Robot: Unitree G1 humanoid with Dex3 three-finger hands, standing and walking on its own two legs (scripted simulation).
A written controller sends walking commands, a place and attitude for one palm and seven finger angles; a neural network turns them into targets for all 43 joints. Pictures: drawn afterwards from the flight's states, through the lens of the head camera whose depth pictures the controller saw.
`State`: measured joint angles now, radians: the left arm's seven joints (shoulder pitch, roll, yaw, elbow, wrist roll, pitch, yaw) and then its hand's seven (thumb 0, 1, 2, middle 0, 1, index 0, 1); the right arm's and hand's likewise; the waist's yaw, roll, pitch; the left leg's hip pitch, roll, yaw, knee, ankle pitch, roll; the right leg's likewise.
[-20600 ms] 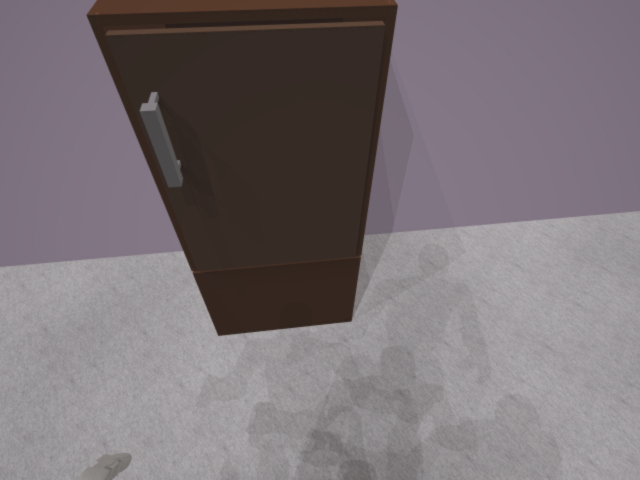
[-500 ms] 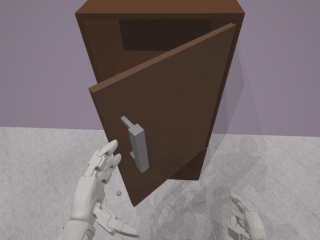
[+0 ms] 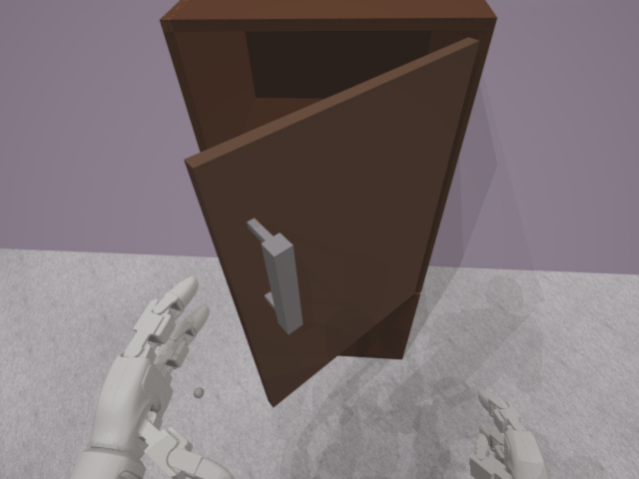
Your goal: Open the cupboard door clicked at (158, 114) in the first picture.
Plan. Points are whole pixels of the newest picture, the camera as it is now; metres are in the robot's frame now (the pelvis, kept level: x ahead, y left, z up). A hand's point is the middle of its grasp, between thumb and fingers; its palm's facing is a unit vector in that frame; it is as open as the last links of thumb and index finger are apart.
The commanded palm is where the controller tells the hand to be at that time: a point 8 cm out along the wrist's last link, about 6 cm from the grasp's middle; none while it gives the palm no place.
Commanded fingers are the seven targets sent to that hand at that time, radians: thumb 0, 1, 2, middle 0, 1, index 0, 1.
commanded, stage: draw the hand back to the body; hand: left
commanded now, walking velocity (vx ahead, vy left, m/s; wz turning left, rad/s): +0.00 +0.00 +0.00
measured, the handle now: (274, 278) +0.33 +0.08 +0.10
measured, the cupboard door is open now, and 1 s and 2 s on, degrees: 44 44 44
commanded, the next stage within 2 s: step back with the hand held close in 1.44 s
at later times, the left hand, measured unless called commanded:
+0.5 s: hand (114, 364) +0.20 +0.20 +0.15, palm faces +0.14 -0.96 -0.25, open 15.4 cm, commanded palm +0.16 +0.26 +0.16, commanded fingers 0.00 -0.05 0.50 -0.17 -0.30 -0.17 -0.30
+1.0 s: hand (29, 311) +0.22 +0.28 +0.19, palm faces +0.37 -0.84 -0.40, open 9.8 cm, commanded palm +0.17 +0.32 +0.21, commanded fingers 0.00 0.83 0.87 -0.20 -0.30 -0.20 -0.30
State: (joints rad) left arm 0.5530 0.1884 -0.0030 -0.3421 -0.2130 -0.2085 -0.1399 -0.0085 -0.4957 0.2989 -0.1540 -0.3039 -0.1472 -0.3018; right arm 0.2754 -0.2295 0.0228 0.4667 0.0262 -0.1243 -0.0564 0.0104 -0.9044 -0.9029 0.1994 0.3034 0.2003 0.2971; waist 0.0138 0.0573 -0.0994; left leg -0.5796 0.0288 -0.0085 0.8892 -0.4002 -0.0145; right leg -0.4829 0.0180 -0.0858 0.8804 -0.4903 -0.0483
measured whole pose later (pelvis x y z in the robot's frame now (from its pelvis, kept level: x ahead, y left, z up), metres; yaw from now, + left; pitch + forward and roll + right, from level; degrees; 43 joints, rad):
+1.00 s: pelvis +0.03 +0.04 +0.05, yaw -2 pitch -3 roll +0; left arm 0.50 0.34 0.28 -0.43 -0.05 -0.05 0.13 0.01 0.50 0.72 -0.20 -0.30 -0.19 -0.30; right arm 0.19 -0.22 0.04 0.61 0.00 -0.10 -0.08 0.01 -0.90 -0.90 0.20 0.30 0.20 0.30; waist 0.07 0.05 0.01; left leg -0.16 -0.01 0.06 0.46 -0.25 0.03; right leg -0.07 -0.01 -0.02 0.42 -0.29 0.00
